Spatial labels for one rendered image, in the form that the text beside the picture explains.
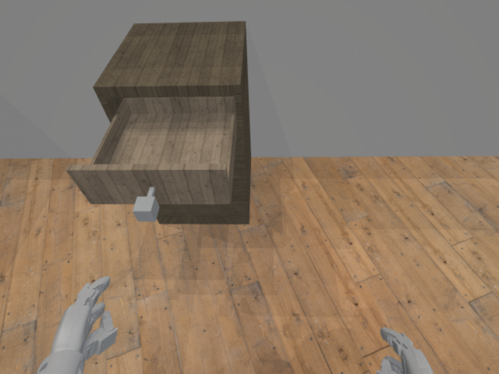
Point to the robot right hand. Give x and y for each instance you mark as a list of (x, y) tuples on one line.
[(413, 360)]

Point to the drawer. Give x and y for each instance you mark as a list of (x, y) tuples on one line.
[(182, 146)]

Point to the cabinet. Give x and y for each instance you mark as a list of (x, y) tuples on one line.
[(201, 59)]

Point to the robot left forearm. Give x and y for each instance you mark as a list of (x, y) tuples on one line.
[(63, 362)]

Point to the robot left hand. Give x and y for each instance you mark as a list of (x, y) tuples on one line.
[(78, 319)]

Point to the handle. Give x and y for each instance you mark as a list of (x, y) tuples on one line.
[(146, 207)]

